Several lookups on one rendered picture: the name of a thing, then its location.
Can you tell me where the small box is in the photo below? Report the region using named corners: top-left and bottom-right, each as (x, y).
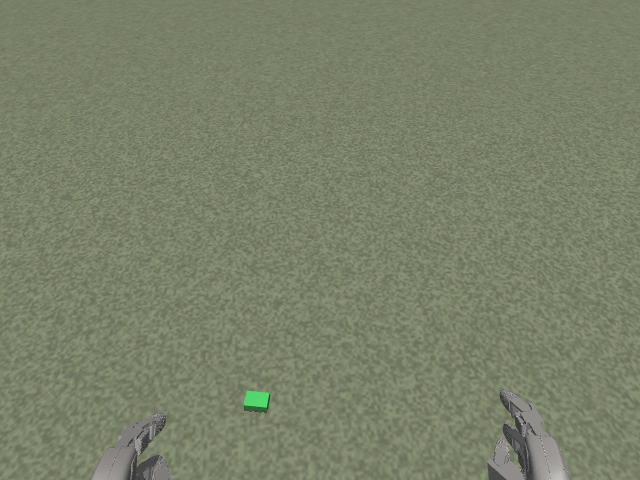
top-left (244, 391), bottom-right (270, 411)

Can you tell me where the left robot hand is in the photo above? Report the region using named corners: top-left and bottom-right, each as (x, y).
top-left (90, 413), bottom-right (175, 480)

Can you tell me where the right robot hand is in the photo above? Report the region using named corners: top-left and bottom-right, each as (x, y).
top-left (487, 389), bottom-right (570, 480)

